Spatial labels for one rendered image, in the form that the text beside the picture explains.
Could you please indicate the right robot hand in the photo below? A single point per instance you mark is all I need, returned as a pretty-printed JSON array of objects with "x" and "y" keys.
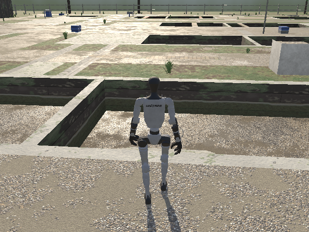
[{"x": 179, "y": 147}]

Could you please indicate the left robot hand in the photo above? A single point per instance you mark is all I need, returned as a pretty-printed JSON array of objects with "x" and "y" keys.
[{"x": 135, "y": 138}]

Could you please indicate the robot left foot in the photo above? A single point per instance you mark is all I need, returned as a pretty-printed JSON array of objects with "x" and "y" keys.
[{"x": 147, "y": 199}]

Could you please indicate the right robot forearm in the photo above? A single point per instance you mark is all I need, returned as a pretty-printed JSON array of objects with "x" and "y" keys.
[{"x": 176, "y": 131}]

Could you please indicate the robot right upper arm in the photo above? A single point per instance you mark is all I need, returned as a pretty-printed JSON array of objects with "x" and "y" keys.
[{"x": 171, "y": 110}]

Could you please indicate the left robot forearm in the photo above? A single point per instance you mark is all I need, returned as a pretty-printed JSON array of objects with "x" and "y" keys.
[{"x": 133, "y": 128}]

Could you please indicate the robot right thigh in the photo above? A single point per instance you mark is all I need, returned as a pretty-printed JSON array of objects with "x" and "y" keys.
[{"x": 165, "y": 144}]

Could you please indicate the robot left upper arm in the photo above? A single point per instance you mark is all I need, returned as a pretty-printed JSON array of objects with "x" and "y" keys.
[{"x": 137, "y": 108}]

